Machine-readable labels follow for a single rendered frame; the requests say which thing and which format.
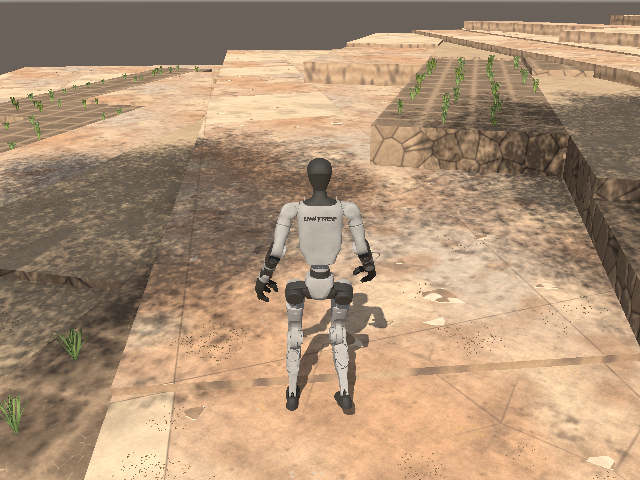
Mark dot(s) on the right robot forearm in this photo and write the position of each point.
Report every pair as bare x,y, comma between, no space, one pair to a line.
367,259

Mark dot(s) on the robot right thigh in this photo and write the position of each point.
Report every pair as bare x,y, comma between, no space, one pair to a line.
342,297

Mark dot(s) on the left robot upper arm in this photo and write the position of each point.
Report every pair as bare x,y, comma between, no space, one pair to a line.
288,211

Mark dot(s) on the left robot hand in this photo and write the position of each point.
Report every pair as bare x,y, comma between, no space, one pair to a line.
260,287

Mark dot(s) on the left robot shin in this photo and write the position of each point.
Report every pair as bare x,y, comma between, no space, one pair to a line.
293,364

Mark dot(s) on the right robot upper arm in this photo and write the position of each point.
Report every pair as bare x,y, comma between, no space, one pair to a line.
351,211

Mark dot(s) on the left robot forearm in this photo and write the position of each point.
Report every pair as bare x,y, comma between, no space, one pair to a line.
269,266

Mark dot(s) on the right robot hand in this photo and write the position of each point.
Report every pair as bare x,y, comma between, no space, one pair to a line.
369,277

